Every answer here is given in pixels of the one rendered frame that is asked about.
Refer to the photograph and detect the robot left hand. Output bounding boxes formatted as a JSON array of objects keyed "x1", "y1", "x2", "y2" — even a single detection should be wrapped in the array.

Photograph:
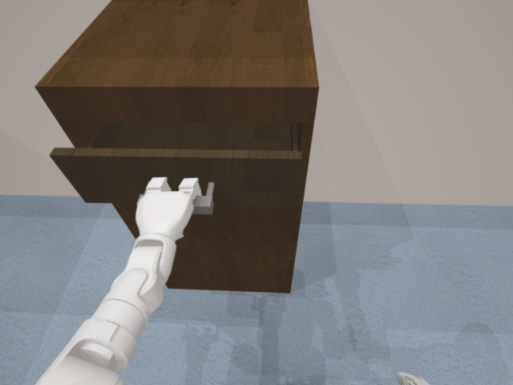
[{"x1": 135, "y1": 177, "x2": 202, "y2": 242}]

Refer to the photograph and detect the left robot forearm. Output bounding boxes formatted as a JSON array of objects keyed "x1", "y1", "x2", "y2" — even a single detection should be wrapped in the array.
[{"x1": 35, "y1": 233, "x2": 176, "y2": 385}]

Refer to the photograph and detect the cabinet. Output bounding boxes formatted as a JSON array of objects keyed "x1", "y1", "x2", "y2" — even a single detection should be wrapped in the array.
[{"x1": 34, "y1": 0, "x2": 319, "y2": 294}]

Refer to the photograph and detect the drawer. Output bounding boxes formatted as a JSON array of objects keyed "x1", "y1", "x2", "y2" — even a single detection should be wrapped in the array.
[{"x1": 49, "y1": 121, "x2": 302, "y2": 208}]

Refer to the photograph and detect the handle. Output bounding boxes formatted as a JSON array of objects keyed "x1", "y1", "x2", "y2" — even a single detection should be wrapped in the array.
[{"x1": 136, "y1": 181, "x2": 215, "y2": 215}]

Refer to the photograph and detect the robot left upper arm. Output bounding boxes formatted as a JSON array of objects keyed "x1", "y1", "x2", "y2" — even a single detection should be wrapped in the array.
[{"x1": 44, "y1": 355, "x2": 125, "y2": 385}]

